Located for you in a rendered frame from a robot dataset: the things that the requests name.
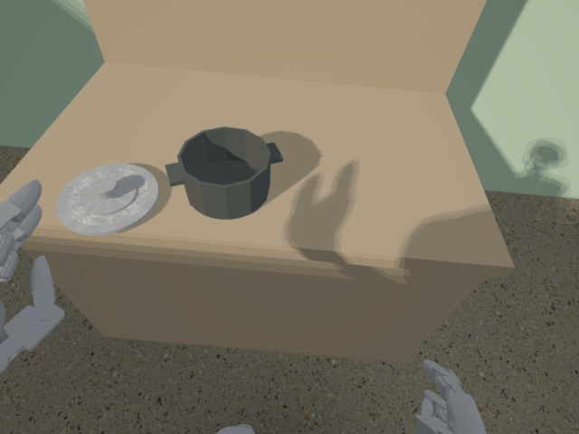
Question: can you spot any table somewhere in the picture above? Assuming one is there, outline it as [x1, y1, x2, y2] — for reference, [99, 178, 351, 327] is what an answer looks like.
[0, 0, 515, 363]

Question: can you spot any pot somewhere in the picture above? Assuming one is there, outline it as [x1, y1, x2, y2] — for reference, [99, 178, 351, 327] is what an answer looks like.
[165, 127, 283, 220]

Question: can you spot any robot left hand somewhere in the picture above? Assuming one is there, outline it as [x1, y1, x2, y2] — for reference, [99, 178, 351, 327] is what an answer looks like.
[0, 180, 64, 373]

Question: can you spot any lid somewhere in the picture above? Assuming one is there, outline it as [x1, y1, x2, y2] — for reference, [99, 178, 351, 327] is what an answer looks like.
[56, 164, 159, 236]

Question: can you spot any knob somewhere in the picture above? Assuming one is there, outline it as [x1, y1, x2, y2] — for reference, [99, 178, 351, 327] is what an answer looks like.
[90, 176, 119, 199]

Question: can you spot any robot right hand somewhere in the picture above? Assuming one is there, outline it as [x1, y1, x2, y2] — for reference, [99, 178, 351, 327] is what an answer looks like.
[416, 359, 487, 434]

